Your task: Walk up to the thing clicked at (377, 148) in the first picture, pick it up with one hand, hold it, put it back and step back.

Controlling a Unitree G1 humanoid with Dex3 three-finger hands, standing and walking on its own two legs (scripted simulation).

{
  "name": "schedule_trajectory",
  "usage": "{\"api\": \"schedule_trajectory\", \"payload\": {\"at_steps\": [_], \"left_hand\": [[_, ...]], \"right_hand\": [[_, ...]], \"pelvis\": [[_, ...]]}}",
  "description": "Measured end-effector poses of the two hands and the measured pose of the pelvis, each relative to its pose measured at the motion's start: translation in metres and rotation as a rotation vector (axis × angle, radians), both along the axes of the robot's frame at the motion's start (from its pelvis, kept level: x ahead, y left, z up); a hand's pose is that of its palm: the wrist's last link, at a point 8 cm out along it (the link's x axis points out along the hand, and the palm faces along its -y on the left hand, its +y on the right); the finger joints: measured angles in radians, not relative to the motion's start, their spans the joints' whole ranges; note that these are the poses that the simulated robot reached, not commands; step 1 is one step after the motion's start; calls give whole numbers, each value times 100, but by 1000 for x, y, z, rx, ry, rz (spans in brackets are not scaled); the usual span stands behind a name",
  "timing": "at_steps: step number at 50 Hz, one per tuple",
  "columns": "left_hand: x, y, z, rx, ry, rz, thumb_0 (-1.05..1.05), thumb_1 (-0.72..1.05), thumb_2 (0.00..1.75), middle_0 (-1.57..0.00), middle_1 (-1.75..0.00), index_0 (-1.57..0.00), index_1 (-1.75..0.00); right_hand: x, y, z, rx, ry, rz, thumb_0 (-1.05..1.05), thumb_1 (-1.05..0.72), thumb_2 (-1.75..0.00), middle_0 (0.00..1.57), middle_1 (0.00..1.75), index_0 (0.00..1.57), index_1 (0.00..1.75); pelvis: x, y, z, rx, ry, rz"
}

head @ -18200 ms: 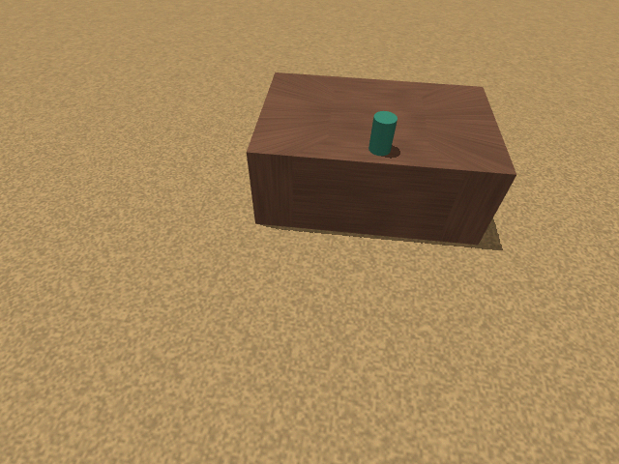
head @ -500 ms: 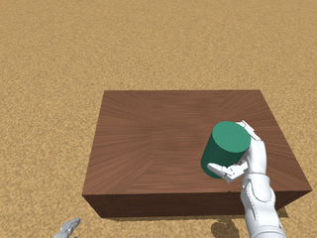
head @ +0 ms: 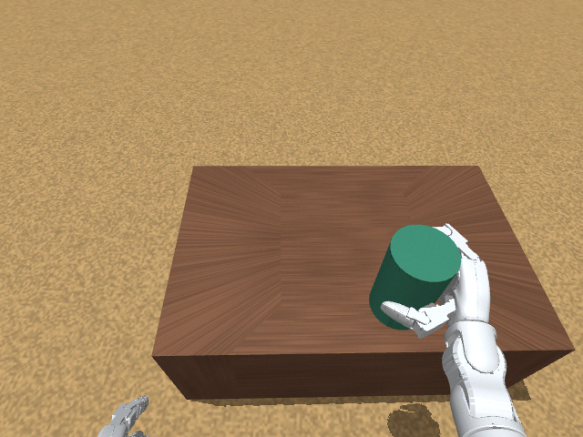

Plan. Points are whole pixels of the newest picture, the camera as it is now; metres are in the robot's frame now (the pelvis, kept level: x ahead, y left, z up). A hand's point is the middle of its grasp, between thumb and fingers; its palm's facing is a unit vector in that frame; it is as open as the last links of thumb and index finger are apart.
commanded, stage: hold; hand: right
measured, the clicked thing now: (409, 280) +0.32 -0.15 +0.05
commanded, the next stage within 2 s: crouch in 0.06 s
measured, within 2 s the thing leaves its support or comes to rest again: neither
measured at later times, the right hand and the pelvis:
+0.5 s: hand (410, 283) +0.34 -0.17 +0.01, palm faces +0.15 +0.99 +0.00, open 11.5 cm; pelvis -0.01 +0.00 -0.02, yaw +0 degrees
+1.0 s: hand (390, 286) +0.41 -0.19 -0.12, palm faces +0.14 +0.99 -0.01, open 11.5 cm; pelvis -0.03 -0.01 -0.13, yaw +0 degrees
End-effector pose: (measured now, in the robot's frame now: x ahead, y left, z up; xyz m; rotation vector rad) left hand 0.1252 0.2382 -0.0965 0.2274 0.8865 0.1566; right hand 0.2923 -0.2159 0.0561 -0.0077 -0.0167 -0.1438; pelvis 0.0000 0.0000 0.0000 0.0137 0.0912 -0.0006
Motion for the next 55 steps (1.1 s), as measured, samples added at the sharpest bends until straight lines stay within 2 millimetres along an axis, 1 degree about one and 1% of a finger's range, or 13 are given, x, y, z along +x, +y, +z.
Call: {"api": "schedule_trajectory", "payload": {"at_steps": [7,13,19,23,26,29,33,37,42,46,50,55], "left_hand": [[0,-1,-1,-2,3,-2,1,90,90,-20,-30,-20,-30],[0,0,-1,2,2,0,1,91,90,-20,-30,-20,-30],[1,2,-5,9,6,-8,1,91,91,-19,-30,-20,-30],[-1,4,-13,22,21,-14,1,91,91,-19,-30,-20,-30],[-5,7,-23,34,40,-20,1,91,91,-19,-30,-20,-30],[-11,11,-37,46,67,-22,0,91,91,-19,-30,-20,-30],[-24,16,-60,63,117,-17,0,91,90,-19,-30,-20,-30],[-40,20,-84,71,179,-6,0,91,91,-19,-30,-20,-30],[-60,21,-112,64,252,10,0,91,91,-20,-30,-20,-31],[-72,19,-129,50,289,19,0,91,91,-20,-30,-20,-31],[-79,17,-142,40,307,21,0,91,91,-20,-30,-20,-31],[-82,16,-158,37,314,17,0,92,90,-20,-30,-20,-31]], "right_hand": [[-1,-3,3,-10,-11,-2,-1,60,-101,69,104,68,103],[1,-2,0,-1,-3,-1,-1,60,-101,69,104,69,103],[5,-3,-14,8,17,-6,-1,60,-101,70,103,69,102],[12,-5,-31,15,29,-8,-1,60,-101,70,103,69,102],[19,-6,-49,16,36,-6,-1,60,-101,70,103,69,102],[29,-8,-69,16,35,-3,-1,60,-102,69,104,69,103],[43,-13,-97,6,23,2,-1,60,-102,69,104,68,103],[57,-19,-119,-7,10,10,-1,60,-102,68,105,68,104],[72,-21,-140,-12,-1,16,-1,60,-102,68,105,68,104],[80,-21,-157,-5,10,16,-1,60,-102,69,104,68,103],[85,-20,-172,-2,15,6,-1,60,-102,69,104,68,103],[90,-23,-186,-7,10,-8,-1,60,-102,69,104,68,103]], "pelvis": [[0,0,0,0,-1,-1],[0,0,0,0,2,-2],[-2,1,-4,-1,24,-3],[-5,1,-12,-3,57,-3],[-8,1,-21,-5,95,-4],[-11,1,-35,-5,143,-4],[-16,0,-57,-5,212,0],[-20,-2,-78,-4,271,2],[-25,-4,-100,-3,324,3],[-29,-6,-114,-1,355,2],[-33,-6,-126,0,377,3],[-38,-6,-141,2,401,2]]}}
